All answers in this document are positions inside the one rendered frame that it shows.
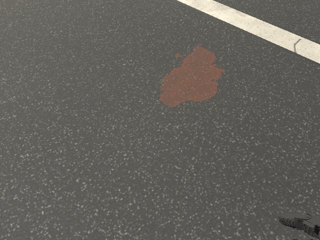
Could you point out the robot right hand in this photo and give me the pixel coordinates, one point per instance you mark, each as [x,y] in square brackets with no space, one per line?
[309,223]

